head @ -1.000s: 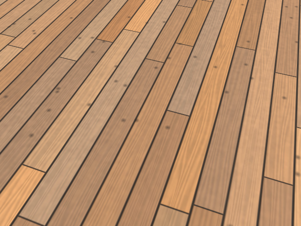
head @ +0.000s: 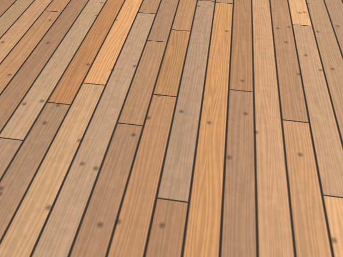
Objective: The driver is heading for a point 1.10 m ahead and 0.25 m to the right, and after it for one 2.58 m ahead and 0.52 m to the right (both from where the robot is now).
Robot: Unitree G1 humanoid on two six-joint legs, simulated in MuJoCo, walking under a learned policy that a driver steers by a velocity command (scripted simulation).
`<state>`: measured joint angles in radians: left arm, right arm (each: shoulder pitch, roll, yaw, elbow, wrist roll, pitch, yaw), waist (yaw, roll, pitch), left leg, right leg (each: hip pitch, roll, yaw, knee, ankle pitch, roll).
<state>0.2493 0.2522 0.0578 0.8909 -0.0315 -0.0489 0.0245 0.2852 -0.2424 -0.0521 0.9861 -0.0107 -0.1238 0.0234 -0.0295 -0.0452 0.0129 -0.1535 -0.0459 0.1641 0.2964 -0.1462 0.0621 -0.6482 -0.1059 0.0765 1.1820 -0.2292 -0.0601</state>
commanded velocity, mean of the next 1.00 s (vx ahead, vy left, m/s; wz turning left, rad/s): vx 0.50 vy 0.00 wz -0.48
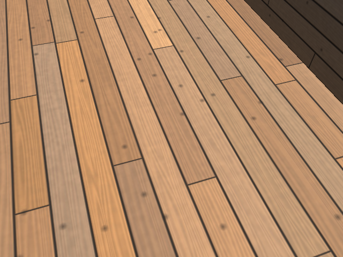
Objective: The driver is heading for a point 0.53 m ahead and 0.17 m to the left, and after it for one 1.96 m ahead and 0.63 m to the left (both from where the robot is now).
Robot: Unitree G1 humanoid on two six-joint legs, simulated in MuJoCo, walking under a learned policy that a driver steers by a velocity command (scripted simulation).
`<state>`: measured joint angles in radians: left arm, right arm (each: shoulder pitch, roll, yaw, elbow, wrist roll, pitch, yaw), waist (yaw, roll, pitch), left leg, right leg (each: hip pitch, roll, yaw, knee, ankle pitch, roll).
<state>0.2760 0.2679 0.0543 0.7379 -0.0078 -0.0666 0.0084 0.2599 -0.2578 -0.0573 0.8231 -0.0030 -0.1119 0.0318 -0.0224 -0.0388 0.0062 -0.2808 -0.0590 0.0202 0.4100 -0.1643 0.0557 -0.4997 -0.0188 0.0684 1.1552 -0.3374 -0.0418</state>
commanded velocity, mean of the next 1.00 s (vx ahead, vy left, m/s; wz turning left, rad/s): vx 0.50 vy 0.00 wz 0.45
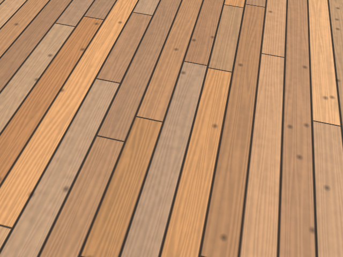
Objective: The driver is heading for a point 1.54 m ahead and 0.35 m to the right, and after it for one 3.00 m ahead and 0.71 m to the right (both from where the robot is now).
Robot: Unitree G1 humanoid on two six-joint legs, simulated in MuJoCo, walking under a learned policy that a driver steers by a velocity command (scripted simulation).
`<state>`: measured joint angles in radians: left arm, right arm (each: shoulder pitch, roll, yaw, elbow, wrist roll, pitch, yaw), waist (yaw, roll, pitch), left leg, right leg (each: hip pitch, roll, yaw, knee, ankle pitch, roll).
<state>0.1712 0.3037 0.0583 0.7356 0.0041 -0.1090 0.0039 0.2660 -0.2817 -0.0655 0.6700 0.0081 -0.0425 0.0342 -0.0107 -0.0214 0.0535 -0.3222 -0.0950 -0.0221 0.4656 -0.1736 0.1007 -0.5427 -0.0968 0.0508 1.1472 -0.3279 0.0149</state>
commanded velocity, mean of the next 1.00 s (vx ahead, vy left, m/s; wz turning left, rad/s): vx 0.50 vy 0.00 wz -0.17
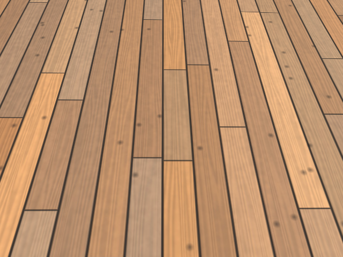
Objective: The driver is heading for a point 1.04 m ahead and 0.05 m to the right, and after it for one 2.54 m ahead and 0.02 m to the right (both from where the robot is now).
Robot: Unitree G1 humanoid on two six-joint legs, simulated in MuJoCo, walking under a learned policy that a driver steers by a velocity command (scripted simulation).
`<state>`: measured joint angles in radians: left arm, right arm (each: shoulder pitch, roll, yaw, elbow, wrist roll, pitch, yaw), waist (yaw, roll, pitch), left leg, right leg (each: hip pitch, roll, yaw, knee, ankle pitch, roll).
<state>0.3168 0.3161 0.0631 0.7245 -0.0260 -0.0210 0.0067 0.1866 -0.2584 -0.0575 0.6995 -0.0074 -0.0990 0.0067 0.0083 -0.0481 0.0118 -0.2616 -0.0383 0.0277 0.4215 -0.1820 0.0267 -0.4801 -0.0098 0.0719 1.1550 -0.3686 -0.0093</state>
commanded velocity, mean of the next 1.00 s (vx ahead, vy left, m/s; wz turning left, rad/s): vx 0.50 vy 0.00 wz -0.17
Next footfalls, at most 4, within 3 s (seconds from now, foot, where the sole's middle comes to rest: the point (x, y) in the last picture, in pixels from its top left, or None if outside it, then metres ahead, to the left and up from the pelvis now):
0.36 right None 0.33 -0.18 -0.78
0.90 left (186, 211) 0.69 -0.04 -0.78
1.36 right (230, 160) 0.95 -0.26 -0.78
1.82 left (169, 140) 1.06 0.03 -0.78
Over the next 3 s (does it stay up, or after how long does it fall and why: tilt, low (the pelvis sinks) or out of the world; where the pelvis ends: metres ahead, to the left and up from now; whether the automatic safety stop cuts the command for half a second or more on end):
stays up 1.03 -0.09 0.00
